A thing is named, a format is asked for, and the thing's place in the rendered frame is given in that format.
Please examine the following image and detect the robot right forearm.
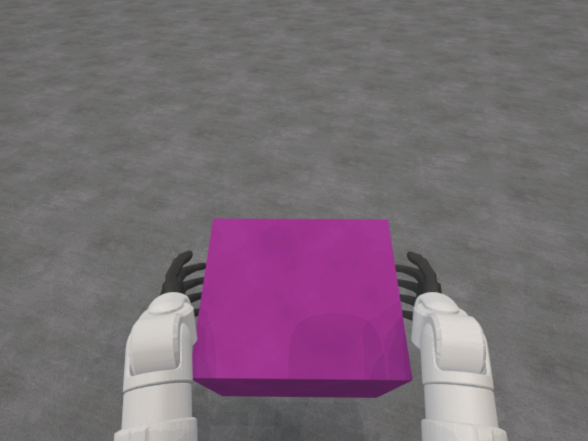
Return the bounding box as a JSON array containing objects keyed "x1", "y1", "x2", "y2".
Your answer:
[{"x1": 412, "y1": 292, "x2": 508, "y2": 441}]

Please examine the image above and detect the robot left forearm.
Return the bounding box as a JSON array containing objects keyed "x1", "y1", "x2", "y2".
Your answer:
[{"x1": 114, "y1": 292, "x2": 198, "y2": 441}]

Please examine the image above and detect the left robot hand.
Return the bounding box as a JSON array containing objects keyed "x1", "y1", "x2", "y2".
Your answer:
[{"x1": 160, "y1": 251, "x2": 206, "y2": 317}]

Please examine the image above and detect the carton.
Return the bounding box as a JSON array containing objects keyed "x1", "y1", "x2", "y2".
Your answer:
[{"x1": 192, "y1": 219, "x2": 413, "y2": 398}]

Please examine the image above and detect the right robot hand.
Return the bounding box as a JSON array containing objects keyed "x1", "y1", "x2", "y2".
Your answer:
[{"x1": 395, "y1": 252, "x2": 442, "y2": 321}]

